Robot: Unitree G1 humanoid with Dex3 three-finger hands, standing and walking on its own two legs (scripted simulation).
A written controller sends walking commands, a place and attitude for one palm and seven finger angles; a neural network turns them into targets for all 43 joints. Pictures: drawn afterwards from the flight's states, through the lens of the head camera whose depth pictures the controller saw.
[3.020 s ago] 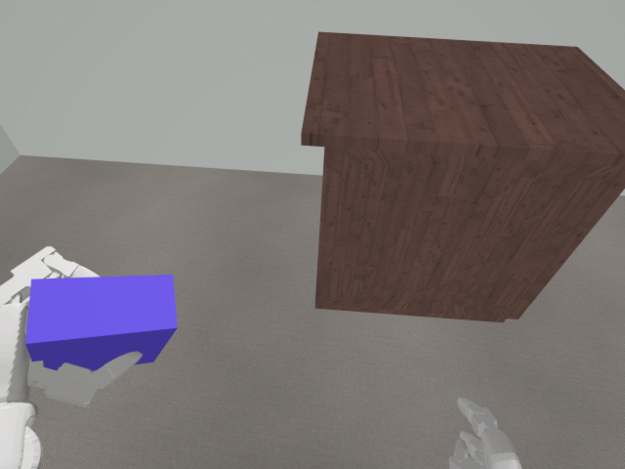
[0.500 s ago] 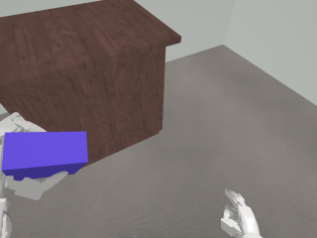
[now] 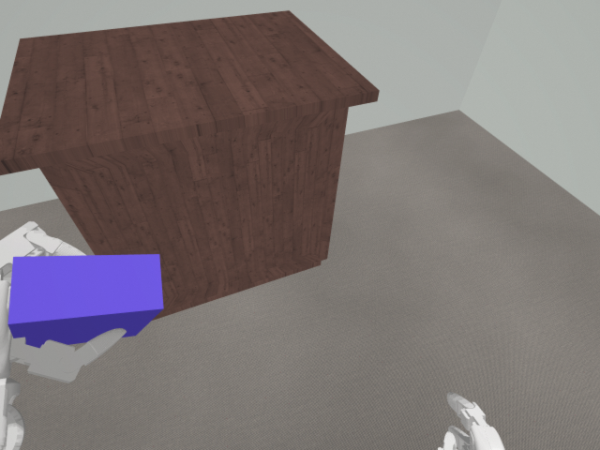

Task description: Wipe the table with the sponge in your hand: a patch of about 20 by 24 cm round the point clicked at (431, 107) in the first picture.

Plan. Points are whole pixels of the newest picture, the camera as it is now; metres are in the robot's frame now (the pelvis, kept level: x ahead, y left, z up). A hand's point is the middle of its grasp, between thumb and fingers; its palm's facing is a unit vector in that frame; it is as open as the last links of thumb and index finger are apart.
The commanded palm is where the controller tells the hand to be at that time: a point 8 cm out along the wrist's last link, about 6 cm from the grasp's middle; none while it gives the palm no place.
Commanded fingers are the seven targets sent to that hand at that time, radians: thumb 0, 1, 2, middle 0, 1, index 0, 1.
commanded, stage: take the last steps up to it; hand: left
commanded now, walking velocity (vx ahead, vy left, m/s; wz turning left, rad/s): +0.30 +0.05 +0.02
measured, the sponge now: (106, 302) +0.22 +0.21 +0.15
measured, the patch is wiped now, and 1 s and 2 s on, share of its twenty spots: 0.00 0.00 0.00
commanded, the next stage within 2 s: come to a stop and stand still in 1.80 s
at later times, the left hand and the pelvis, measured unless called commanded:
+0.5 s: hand (111, 258) +0.27 +0.22 +0.17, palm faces +0.40 -0.81 -0.43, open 9.7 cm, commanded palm +0.22 +0.26 +0.18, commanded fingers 0.00 0.10 1.30 -1.20 -1.60 -1.20 -1.60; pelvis +0.06 -0.02 +0.00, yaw +1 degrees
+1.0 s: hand (156, 193) +0.38 +0.21 +0.16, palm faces +0.41 -0.79 -0.46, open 9.7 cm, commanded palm +0.31 +0.25 +0.18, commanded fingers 0.00 0.10 1.30 -1.20 -1.60 -1.20 -1.60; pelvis +0.16 -0.03 -0.01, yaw +2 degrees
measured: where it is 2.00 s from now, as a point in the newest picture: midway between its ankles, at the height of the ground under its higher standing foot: (307, 417)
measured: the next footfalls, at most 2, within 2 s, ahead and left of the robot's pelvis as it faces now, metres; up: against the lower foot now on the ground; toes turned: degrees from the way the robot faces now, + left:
right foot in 0.16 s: +0.09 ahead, -0.13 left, +0.00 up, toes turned -8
left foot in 0.54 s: +0.15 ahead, +0.12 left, +0.00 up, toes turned +10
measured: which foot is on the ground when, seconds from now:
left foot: down 0.00-0.18, up 0.20-0.52, down 0.54-0.88, up 0.90-1.00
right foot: up 0.00-0.14, down 0.16-0.56, up 0.58-0.86, down 0.88-1.00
